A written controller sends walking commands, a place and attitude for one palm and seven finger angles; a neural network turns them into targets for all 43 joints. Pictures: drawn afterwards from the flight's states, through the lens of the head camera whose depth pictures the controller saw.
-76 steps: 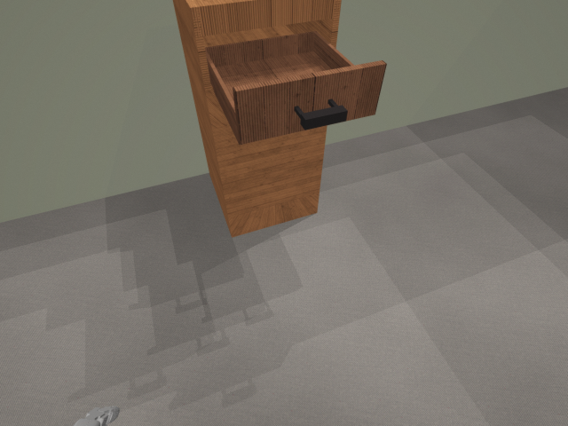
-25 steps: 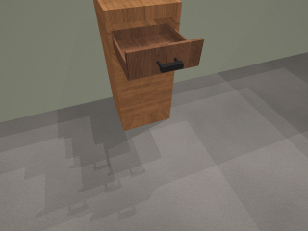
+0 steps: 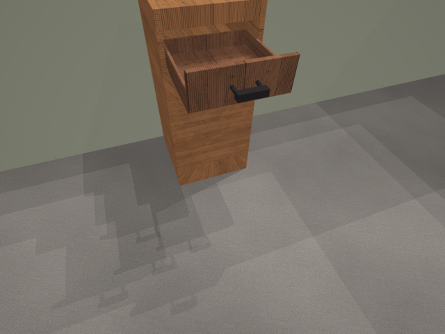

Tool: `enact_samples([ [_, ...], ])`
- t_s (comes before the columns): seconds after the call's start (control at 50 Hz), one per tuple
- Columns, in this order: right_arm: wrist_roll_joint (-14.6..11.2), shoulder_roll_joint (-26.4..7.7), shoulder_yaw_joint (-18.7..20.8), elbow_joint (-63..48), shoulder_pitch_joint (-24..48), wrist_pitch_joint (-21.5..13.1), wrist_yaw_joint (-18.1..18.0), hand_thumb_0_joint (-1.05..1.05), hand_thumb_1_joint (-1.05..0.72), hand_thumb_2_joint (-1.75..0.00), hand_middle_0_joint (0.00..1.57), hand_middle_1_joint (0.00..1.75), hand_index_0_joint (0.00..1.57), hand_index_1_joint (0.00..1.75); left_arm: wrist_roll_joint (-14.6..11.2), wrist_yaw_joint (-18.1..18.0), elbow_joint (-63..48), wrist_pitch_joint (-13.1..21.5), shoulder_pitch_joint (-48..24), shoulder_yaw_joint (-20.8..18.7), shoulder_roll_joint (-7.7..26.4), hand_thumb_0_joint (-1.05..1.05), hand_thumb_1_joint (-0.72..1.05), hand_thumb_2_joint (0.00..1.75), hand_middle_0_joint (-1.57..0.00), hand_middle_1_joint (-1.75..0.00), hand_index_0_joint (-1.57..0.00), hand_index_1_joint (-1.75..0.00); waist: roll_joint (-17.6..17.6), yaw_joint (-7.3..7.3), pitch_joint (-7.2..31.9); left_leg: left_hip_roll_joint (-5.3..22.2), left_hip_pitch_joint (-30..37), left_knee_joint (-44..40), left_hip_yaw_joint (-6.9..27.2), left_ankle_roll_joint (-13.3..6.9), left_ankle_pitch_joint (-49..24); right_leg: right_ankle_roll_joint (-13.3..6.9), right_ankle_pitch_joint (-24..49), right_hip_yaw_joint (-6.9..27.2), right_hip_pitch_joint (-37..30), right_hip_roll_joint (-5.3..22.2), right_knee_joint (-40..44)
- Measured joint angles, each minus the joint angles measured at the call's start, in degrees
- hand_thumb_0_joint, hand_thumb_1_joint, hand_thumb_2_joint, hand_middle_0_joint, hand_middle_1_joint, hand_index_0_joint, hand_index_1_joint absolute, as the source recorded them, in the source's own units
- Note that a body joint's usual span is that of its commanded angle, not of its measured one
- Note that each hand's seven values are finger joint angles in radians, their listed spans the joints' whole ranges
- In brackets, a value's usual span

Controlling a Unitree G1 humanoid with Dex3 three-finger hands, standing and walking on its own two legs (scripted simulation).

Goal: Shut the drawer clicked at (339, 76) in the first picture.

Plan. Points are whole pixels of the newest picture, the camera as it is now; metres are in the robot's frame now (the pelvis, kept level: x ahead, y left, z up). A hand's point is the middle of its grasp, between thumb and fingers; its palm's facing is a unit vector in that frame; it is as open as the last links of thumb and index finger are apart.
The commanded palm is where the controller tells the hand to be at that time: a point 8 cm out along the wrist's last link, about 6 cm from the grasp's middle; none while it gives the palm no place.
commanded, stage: walk to a spot facing it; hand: left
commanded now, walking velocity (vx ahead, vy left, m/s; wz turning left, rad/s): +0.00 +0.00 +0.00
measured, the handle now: (248, 89) +0.80 -0.03 +0.02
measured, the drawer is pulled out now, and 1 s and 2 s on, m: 0.30 0.30 0.30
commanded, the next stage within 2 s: none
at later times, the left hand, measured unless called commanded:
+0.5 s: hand out of the picture +0.05 +0.17 -0.18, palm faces -0.13 -0.95 -0.28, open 7.4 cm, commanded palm none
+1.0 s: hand out of the picture +0.10 +0.20 -0.17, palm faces -0.36 -0.91 -0.22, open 7.4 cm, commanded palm none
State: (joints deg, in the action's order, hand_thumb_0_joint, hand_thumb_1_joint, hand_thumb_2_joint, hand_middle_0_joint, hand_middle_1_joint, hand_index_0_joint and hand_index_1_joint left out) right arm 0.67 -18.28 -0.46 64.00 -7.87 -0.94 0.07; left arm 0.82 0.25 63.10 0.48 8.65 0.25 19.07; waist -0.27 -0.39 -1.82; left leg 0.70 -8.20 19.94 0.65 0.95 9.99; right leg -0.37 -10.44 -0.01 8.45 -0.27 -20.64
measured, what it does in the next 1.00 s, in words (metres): steps on the spot, turning right: left foot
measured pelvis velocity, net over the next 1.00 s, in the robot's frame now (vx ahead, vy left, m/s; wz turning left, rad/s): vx -0.04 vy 0.02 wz -0.47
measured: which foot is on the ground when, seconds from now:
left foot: down 0.00-0.42, up 0.44-0.92, down 0.94-1.00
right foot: down 0.00-0.92, up 0.94-1.00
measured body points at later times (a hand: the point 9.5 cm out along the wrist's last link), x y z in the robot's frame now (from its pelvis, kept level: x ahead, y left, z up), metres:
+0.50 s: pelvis -0.02 -0.03 -0.02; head +0.00 -0.06 +0.43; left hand +0.06 +0.22 -0.16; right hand +0.01 -0.28 -0.18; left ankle -0.01 +0.12 -0.70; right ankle +0.00 -0.10 -0.75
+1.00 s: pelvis -0.04 +0.02 +0.00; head -0.03 +0.04 +0.44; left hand +0.12 +0.24 -0.15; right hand -0.08 -0.25 -0.13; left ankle -0.02 +0.14 -0.75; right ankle -0.03 -0.10 -0.71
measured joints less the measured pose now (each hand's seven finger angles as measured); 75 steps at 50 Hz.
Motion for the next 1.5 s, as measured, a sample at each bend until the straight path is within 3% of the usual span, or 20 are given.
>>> enact_samples([
  [0.14,0.1,0.3,0.3,-0.8,0.6,0.1,-0.5,0.01,-0.91,-0.9,0.2,0.3,0.21,0.3,0.0,-0.3,-0.7,-0.7,0.5,-0.4,-0.3,0.0,0.9,0.89,-0.21,-0.3,-0.2,-0.3,0.0,-0.66,0.1,0.3,-0.4,1.2,-1.3,0.0,0.8,0.1,-0.3,1.3,1.0,-0.3,-1.2],
  [0.3,0.2,4.1,1.4,-5.7,-0.2,1.4,-1.0,0.01,-0.91,-0.9,0.2,0.3,0.2,0.3,0.3,0.2,-4.2,-3.2,2.7,-1.5,-2.7,0.0,0.9,0.89,-0.2,-0.3,-0.2,-0.3,-1.0,-0.9,-1.3,1.3,-3.5,7.6,-5.8,0.1,4.4,0.0,-3.7,5.4,7.6,-1.5,-11.2],
  [0.4,0.4,5.5,2.3,-7.4,-1.1,1.9,-0.9,0.01,-0.91,-0.9,0.2,0.3,0.21,0.3,0.4,0.8,-6.6,-3.6,4.4,-2.4,-4.8,0.0,0.9,0.89,-0.2,-0.3,-0.2,-0.3,-0.4,-1.78,-3.3,3.3,-4.7,13.3,-9.3,1.1,7.5,0.4,-9.8,1.1,10.4,-0.2,-19.2],
  [0.44,0.3,5.2,2.9,-7.7,-1.4,2.6,-0.9,0.01,-0.91,-0.9,0.2,0.3,0.21,0.3,0.8,0.8,-7.3,-3.0,5.1,-2.5,-6.0,0.0,0.9,0.89,-0.2,-0.3,-0.2,-0.3,1.7,-1.36,-3.6,5.0,-7.4,20.1,-8.2,1.7,11.7,-2.1,-6.5,-0.2,10.6,-1.6,-19.2],
  [0.48,0.2,5.2,3.3,-7.7,-1.7,3.6,-1.0,0.01,-0.91,-0.9,0.2,0.3,0.21,0.3,0.7,0.4,-8.0,-2.5,5.6,-2.6,-6.9,0.0,0.9,0.89,-0.21,-0.3,-0.2,-0.3,2.1,-1.12,-3.5,3.5,-12.0,30.7,-4.5,1.5,16.3,-3.7,-7.0,-0.5,10.6,-2.1,-18.3],
  [0.52,0.1,5.3,3.6,-7.6,-1.5,4.2,-0.9,0.01,-0.91,-0.9,0.2,0.3,0.2,0.3,0.4,-0.1,-8.5,-2.4,6.0,-2.7,-7.6,0.0,0.9,0.89,-0.21,-0.3,-0.2,-0.3,1.8,-1.53,-3.6,2.3,-15.4,38.6,-2.6,1.3,15.5,-4.1,-5.4,0.3,10.0,-2.7,-15.3],
  [0.58,0.3,5.2,3.9,-8.2,-0.9,4.1,-0.6,0.01,-0.91,-0.9,0.2,0.3,0.2,0.3,0.1,-0.2,-9.0,-2.3,6.7,-2.8,-8.1,0.0,0.9,0.89,-0.21,-0.3,-0.2,-0.3,1.1,-1.69,-3.5,1.8,-18.3,43.3,-1.3,1.8,11.5,-4.4,-1.7,2.0,9.4,-3.6,-10.3],
  [0.76,0.4,4.1,4.5,-10.1,0.3,4.0,-1.3,0.01,-0.91,-0.9,0.2,0.3,0.2,0.3,0.3,-0.1,-9.7,-2.3,7.1,-3.4,-7.9,0.0,0.9,0.89,-0.21,-0.3,-0.21,-0.3,0.4,-2.11,-1.3,1.2,-16.2,36.9,1.5,2.8,11.0,-4.0,4.0,7.1,10.3,-6.1,-4.2],
  [0.86,-0.1,4.4,4.0,-11.3,0.6,3.3,-1.4,0.01,-0.91,-0.9,0.2,0.3,0.2,0.3,0.7,0.0,-10.2,-2.8,6.5,-4.0,-6.7,0.0,0.9,0.89,-0.21,-0.3,-0.2,-0.3,-0.4,-2.96,-0.1,-0.4,-11.0,24.5,2.0,1.5,13.9,-2.8,6.3,10.6,11.4,-7.3,-2.7],
  [0.92,-0.3,5.0,3.5,-12.1,-1.0,2.0,-1.3,0.01,-0.91,-0.9,0.2,0.3,0.2,0.3,0.8,0.2,-10.2,-3.6,6.4,-4.4,-5.7,0.0,0.9,0.89,-0.21,-0.3,-0.2,-0.3,-1.0,-2.68,1.4,-1.4,-5.1,11.3,1.4,-0.2,12.9,-1.4,6.2,12.3,12.3,-8.2,-3.0],
  [0.96,0.1,5.7,3.1,-12.2,-2.8,1.0,-1.6,0.01,-0.91,-0.9,0.2,0.3,0.2,0.3,0.6,0.5,-9.9,-4.3,6.2,-5.1,-4.9,0.0,0.9,0.89,-0.21,-0.3,-0.2,-0.3,-1.4,-1.69,2.2,-1.2,-2.8,6.1,0.8,-1.7,7.9,0.3,-4.1,10.7,15.3,-8.5,-10.8],
  [1.0,0.3,6.1,2.4,-12.0,-5.2,0.8,-1.7,0.01,-0.91,-0.9,0.2,0.3,0.2,0.3,0.8,1.3,-9.9,-4.6,6.1,-5.9,-4.2,0.0,0.9,0.89,-0.2,-0.3,-0.2,-0.3,-1.6,-0.98,2.8,-0.3,-1.4,4.8,-0.2,-2.0,6.0,1.7,-9.4,6.4,19.5,-7.4,-23.1],
  [1.08,0.7,6.6,1.7,-10.4,-9.7,0.2,-1.6,0.01,-0.91,-0.9,0.2,0.3,0.2,0.3,1.5,2.8,-10.8,-3.7,6.2,-6.7,-2.6,0.0,0.9,0.89,-0.2,-0.3,-0.2,-0.3,-1.8,-0.98,3.5,1.6,1.6,1.2,-2.6,-1.7,5.2,2.8,-5.2,2.9,25.9,-3.3,-42.3],
  [1.14,0.6,7.1,1.6,-9.5,-12.2,-0.8,-1.7,0.01,-0.91,-0.9,0.2,0.3,0.21,0.3,1.7,3.0,-10.5,-3.5,6.6,-6.9,-2.1,0.0,0.9,0.89,-0.2,-0.3,-0.2,-0.3,-2.5,-0.98,3.6,2.3,3.6,0.3,-5.6,-1.4,5.9,3.2,-1.7,2.6,28.1,-0.2,-48.4],
  [1.22,0.5,8.1,1.5,-8.6,-15.4,-2.3,-1.8,0.01,-0.91,-0.9,0.2,0.3,0.2,0.3,1.7,3.3,-9.2,-4.1,6.3,-6.4,-2.6,0.0,0.91,0.89,-0.2,-0.3,-0.2,-0.3,-3.0,0.04,2.8,3.1,6.3,-0.4,-9.7,-0.8,7.5,3.8,0.0,1.3,28.9,3.5,-46.8],
  [1.3,0.8,8.9,1.5,-7.1,-18.4,-3.0,-1.7,0.01,-0.91,-0.9,0.2,0.3,0.2,0.3,1.5,3.8,-8.5,-4.3,3.9,-5.4,-4.2,0.01,0.91,0.89,-0.2,-0.3,-0.2,-0.3,-2.8,1.5,0.9,4.3,9.1,-0.7,-13.5,0.7,9.4,3.5,-0.7,-1.9,28.6,5.6,-38.9],
  [1.36,1.3,9.0,1.6,-5.5,-20.2,-2.8,-1.4,0.01,-0.91,-0.9,0.2,0.3,0.2,0.3,1.2,4.0,-8.7,-3.9,0.8,-4.6,-5.8,0.01,0.91,0.89,-0.2,-0.3,-0.2,-0.3,-2.1,2.95,-1.1,5.6,10.9,0.2,-15.9,2.4,11.5,2.2,-2.5,-4.3,26.6,5.8,-29.5],
  [1.42,1.5,8.7,2.0,-3.7,-21.7,-2.3,-1.0,0.01,-0.91,-0.9,0.2,0.3,0.2,0.3,1.0,4.0,-9.7,-2.6,-2.2,-4.0,-7.0,0.01,0.91,0.89,-0.2,-0.3,-0.2,-0.3,-0.7,4.2,-2.8,7.9,12.0,3.6,-17.8,4.6,15.2,0.0,-5.0,-6.4,22.7,4.2,-20.7],
  [1.46,1.1,8.9,2.1,-2.5,-22.9,-1.8,-0.6,0.01,-0.91,-0.9,0.2,0.3,0.2,0.3,1.1,3.8,-10.8,-0.4,-3.6,-3.8,-7.0,0.01,0.91,0.89,-0.2,-0.3,-0.2,-0.3,-0.6,4.13,-3.5,10.5,9.4,13.5,-17.8,4.6,18.8,-2.1,-0.9,-7.4,19.0,2.9,-15.5],
  [1.5,0.4,9.0,2.1,-1.6,-21.4,-0.4,-0.2,0.01,-0.91,-0.9,0.2,0.3,0.2,0.3,0.4,2.8,-11.2,1.5,-4.7,-3.9,-7.1,0.0,0.9,0.89,-0.2,-0.3,-0.2,-0.3,-0.8,3.9,-4.9,10.6,1.3,33.6,-11.2,2.8,20.2,-3.7,0.0,-7.4,19.6,2.0,-19.6],
])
